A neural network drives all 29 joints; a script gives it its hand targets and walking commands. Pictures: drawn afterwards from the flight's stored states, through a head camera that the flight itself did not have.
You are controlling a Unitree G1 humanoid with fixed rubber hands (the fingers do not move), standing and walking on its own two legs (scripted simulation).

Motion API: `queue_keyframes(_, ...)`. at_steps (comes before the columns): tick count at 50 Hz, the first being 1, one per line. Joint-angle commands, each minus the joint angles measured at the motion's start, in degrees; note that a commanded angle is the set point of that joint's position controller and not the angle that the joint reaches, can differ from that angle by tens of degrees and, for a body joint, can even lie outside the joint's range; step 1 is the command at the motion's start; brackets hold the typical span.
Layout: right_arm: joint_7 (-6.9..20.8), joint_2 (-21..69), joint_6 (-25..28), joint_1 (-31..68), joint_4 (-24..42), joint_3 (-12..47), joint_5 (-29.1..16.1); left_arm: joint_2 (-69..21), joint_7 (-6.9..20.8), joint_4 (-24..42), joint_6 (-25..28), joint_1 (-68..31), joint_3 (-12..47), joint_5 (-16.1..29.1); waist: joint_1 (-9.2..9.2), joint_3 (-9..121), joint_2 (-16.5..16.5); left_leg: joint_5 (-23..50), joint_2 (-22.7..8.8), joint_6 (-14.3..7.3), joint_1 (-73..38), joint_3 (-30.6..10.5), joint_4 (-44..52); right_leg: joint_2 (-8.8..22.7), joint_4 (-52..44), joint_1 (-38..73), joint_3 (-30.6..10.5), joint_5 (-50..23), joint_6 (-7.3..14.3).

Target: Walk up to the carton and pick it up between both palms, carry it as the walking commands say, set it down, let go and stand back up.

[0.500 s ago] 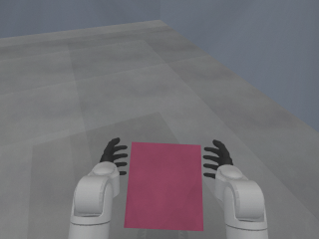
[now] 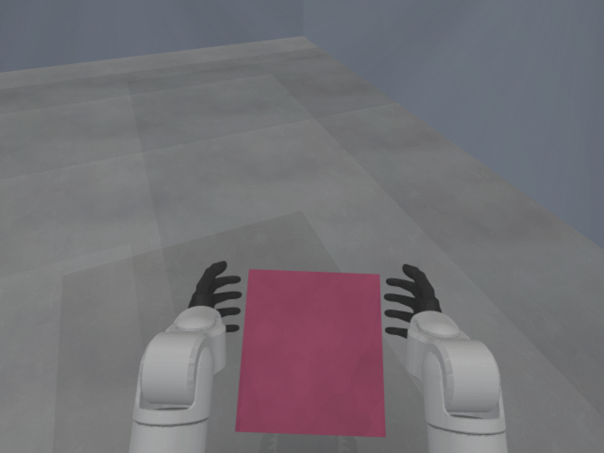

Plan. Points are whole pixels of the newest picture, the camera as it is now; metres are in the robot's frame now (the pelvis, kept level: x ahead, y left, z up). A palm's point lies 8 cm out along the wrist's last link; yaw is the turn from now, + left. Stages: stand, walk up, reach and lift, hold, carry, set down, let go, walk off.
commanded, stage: carry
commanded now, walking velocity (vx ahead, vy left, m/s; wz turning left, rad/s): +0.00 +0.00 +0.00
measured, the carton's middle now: (310, 348) +0.30 +0.00 -0.02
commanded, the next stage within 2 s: none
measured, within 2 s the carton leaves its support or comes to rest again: neither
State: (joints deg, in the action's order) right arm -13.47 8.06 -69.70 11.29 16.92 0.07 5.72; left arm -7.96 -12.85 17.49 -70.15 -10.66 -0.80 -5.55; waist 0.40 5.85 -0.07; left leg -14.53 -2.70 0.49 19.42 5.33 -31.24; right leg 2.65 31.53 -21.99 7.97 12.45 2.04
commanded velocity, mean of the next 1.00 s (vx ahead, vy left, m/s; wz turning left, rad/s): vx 0.00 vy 0.12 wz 0.00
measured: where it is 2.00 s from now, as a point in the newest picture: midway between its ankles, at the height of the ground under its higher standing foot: outside the picture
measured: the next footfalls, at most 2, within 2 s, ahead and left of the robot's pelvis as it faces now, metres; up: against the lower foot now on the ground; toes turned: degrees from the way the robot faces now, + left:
none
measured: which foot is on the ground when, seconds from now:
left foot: down 0.00-1.00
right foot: down 0.00-1.00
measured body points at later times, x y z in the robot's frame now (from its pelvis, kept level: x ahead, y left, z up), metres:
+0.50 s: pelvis +0.00 +0.00 +0.00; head -0.01 -0.01 +0.45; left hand +0.29 +0.13 +0.07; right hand +0.29 -0.14 +0.07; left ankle +0.02 +0.12 -0.73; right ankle +0.04 -0.10 -0.73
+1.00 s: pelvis -0.01 +0.06 -0.02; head -0.01 +0.06 +0.43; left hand +0.25 +0.21 +0.07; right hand +0.27 -0.06 +0.07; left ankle +0.02 +0.12 -0.73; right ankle +0.04 -0.10 -0.73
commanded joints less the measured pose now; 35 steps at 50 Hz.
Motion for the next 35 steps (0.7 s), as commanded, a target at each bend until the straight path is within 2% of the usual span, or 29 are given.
queue_keyframes(1, 12.96, 58.03, 2.47, 20.38, 6.27, 28.16, -18.45, -56.40, 13.24, 8.17, 3.36, -23.14, 28.24, 18.89, -0.09, 14.55, -0.21, 4.85, -4.87, -1.63, -2.39, -4.41, 4.86, 6.27, -5.20, 8.72, -7.07, -5.25, 0.38)
queue_keyframes(11, 13.54, 57.29, 4.53, 20.88, 3.01, 26.76, -17.15, -55.45, 13.80, 5.13, 5.48, -23.67, 26.83, 17.63, -0.12, 14.52, -0.21, 4.75, -4.89, -1.59, -2.46, -4.42, 4.85, 6.25, -5.38, 8.82, -7.09, -4.70, 0.56)
queue_keyframes(21, 13.97, 55.40, 9.74, 21.88, -2.15, 23.66, -15.15, -52.72, 14.45, 0.41, 10.57, -24.54, 23.54, 15.65, -0.02, 14.50, -0.03, 4.68, -4.93, -1.64, -3.03, -4.55, 4.66, 6.32, -5.64, 9.20, -7.07, -3.81, 0.83)
queue_keyframes(22, 14.12, 54.06, 10.41, 21.07, -5.32, 22.43, -13.97, -51.33, 14.60, -2.71, 11.21, -23.77, 22.08, 14.34, 0.00, 14.67, 0.12, 4.21, -4.57, -1.77, -2.93, -4.53, 4.33, 6.85, -5.93, 9.41, -7.63, -4.02, 0.87)
queue_keyframes(23, 13.93, 56.05, 10.75, 22.39, -0.98, 24.88, -15.89, -53.22, 14.45, 1.86, 11.59, -25.11, 24.41, 16.34, -0.01, 14.79, -0.21, 3.68, -4.30, -1.56, -2.63, -4.22, 3.86, 7.87, -6.49, 9.69, -8.53, -4.22, 0.54)
queue_keyframes(25, 13.41, 57.58, 10.04, 22.39, 2.56, 27.78, -17.50, -54.46, 13.84, 5.84, 10.89, -25.45, 26.47, 18.09, 0.01, 15.53, -1.41, 2.56, -3.70, -1.27, -2.11, -3.42, 2.21, 9.79, -7.25, 9.85, -10.19, -5.35, 0.29)
queue_keyframes(26, 12.98, 59.58, 8.90, 21.91, 7.74, 30.82, -19.54, -56.44, 13.40, 10.94, 9.73, -25.03, 29.17, 20.09, 0.05, 15.85, -2.22, 2.01, -3.45, -1.05, -1.53, -3.05, 1.18, 10.76, -7.24, 10.13, -10.88, -6.63, 0.38)
queue_keyframes(27, 12.47, 59.88, 7.39, 20.54, 10.27, 32.28, -20.43, -56.82, 12.90, 13.02, 8.13, -23.44, 30.20, 20.92, 0.04, 16.14, -3.24, 1.37, -3.34, -0.70, -0.68, -2.52, -0.13, 12.07, -7.06, 10.70, -11.58, -8.85, 0.45)
queue_keyframes(31, 11.37, 55.94, 2.77, 15.70, 12.09, 32.17, -20.32, -53.38, 11.89, 13.23, 3.38, -17.43, 29.32, 20.48, -0.09, 16.23, -5.66, -1.46, -3.21, 0.46, 1.53, -1.30, -2.89, 16.04, -5.51, 11.24, -12.81, -16.53, 1.32)
queue_keyframes(35, 11.40, 56.07, 0.66, 15.83, 13.11, 31.98, -20.71, -52.94, 11.72, 14.54, 1.22, -17.03, 29.30, 20.66, -0.09, 14.39, -4.80, 0.49, -3.02, -0.56, 1.14, -1.80, -1.69, 15.12, -3.82, 7.13, -11.21, -10.90, 0.45)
